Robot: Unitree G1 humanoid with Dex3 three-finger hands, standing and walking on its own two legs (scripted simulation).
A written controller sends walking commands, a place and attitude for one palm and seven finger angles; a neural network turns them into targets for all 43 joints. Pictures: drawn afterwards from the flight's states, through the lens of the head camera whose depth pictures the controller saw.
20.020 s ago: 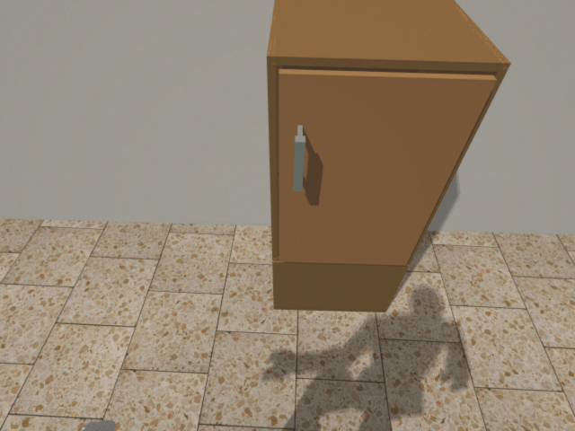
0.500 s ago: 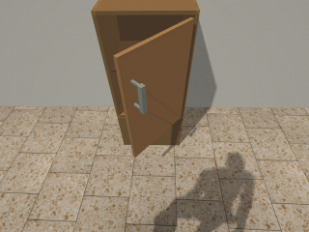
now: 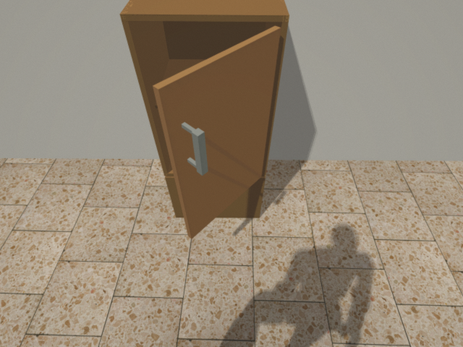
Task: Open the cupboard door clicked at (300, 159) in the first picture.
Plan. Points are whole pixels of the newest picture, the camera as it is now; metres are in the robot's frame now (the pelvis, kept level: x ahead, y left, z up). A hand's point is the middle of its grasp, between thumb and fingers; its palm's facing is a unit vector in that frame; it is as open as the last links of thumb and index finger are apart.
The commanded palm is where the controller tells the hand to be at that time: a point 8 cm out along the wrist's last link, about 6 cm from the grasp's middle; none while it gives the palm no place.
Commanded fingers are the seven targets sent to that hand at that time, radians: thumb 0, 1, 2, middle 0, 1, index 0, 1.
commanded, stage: look to check the result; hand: left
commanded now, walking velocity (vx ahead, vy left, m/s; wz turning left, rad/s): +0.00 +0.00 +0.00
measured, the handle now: (194, 149) +0.53 +0.12 +0.01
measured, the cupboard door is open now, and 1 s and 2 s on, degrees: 48 48 48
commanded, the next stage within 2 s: walk to a spot facing it in 0.40 s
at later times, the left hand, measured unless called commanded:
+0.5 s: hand out of the picture -0.01 +0.17 -0.18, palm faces +0.06 -0.98 -0.20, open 7.4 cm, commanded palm none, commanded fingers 0.00 0.90 0.90 -0.20 -0.30 -0.20 -0.30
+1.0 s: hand out of the picture +0.07 +0.20 -0.17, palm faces -0.14 -0.96 -0.25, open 7.4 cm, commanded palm none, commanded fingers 0.00 0.90 0.90 -0.20 -0.30 -0.20 -0.30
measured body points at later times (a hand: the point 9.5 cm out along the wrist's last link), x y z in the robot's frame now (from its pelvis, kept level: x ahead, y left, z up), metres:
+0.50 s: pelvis +0.00 +0.00 +0.00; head +0.01 -0.01 +0.45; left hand -0.01 +0.22 -0.16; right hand +0.01 -0.23 -0.16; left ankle +0.05 +0.13 -0.74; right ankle -0.07 -0.07 -0.74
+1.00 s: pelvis -0.02 +0.01 -0.01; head +0.02 -0.02 +0.44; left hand +0.07 +0.25 -0.15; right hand -0.04 -0.24 -0.17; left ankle +0.05 +0.13 -0.74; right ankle -0.08 -0.08 -0.71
